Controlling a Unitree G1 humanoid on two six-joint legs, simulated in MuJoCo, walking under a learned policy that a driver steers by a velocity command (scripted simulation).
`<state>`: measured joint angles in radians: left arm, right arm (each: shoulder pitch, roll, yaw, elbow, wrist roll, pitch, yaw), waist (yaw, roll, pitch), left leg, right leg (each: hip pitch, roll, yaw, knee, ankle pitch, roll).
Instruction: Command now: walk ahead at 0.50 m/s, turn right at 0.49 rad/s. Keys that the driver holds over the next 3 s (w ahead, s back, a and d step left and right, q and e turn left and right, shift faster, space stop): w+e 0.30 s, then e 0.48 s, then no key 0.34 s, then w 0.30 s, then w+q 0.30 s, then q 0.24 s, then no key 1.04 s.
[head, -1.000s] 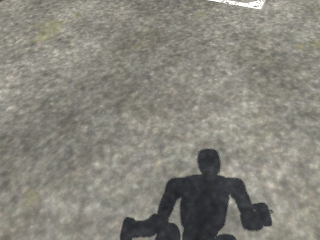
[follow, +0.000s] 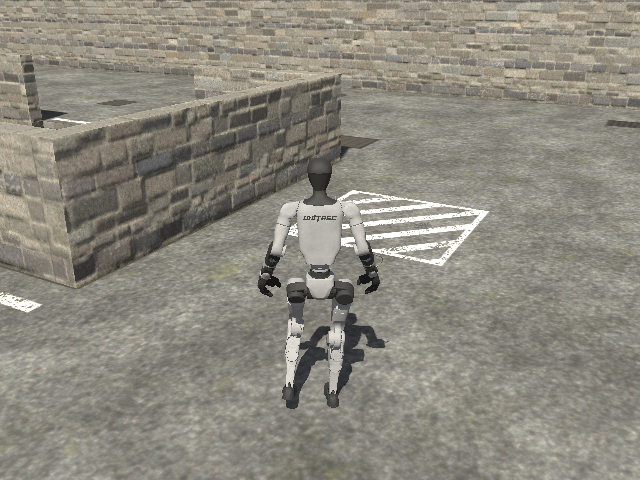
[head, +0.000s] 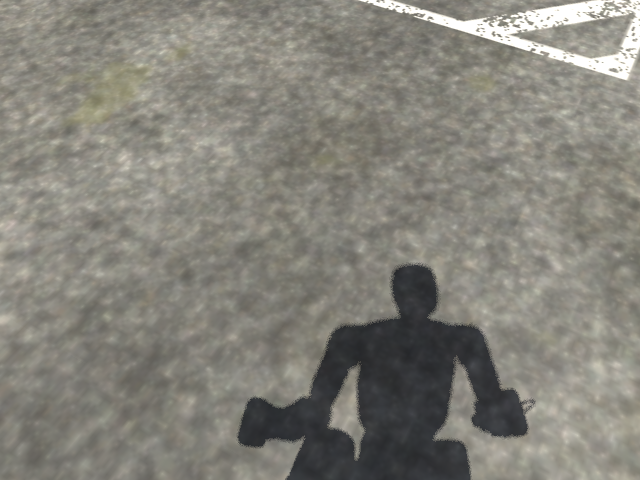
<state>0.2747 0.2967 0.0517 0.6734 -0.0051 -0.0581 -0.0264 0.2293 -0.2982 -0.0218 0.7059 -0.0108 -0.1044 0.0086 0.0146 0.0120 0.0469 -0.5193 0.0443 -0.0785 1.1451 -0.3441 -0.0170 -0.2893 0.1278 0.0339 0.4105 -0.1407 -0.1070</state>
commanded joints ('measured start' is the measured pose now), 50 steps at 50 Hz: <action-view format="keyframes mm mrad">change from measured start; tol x32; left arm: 1 -38 140 38 -76 -3 -16 17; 50 -142 147 47 -145 18 75 43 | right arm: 1 29 -93 -25 -65 -12 3 -12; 50 -58 -83 -40 27 13 117 -27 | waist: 1 -39 -45 -54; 13 -52 -129 -118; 15 -51 308 -354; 35 -10 85 -105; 38 -6 -336 -265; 50 -4 -155 -190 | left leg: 1 -72 38 10 -137 59 -51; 13 330 -16 -20 -702 277 29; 15 834 362 -634 -794 -64 256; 25 411 226 -8 -862 776 231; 36 431 177 206 -541 735 115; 39 -105 -74 1 156 -347 -48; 50 169 -13 45 -340 -7 -63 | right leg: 1 25 -262 280 -198 249 -210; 12 92 -240 387 14 -13 -54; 17 -496 -115 139 888 -357 113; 35 -110 -140 -83 144 -14 65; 38 474 -483 483 51 810 -255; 50 10 -312 236 -68 159 -138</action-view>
